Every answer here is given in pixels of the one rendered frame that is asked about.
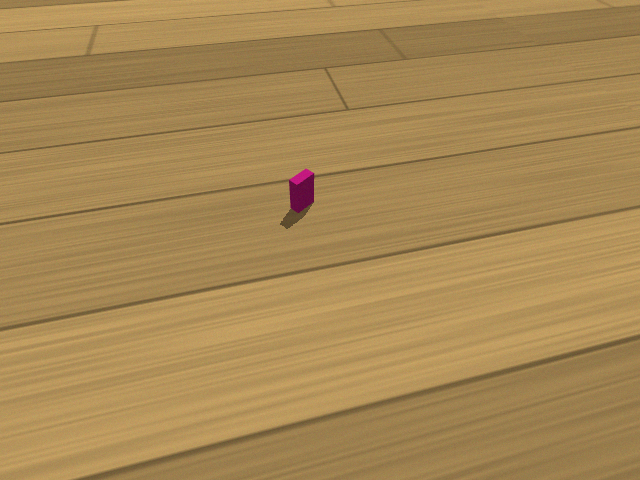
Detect carton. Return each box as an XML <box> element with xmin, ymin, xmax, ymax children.
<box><xmin>289</xmin><ymin>169</ymin><xmax>314</xmax><ymax>213</ymax></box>

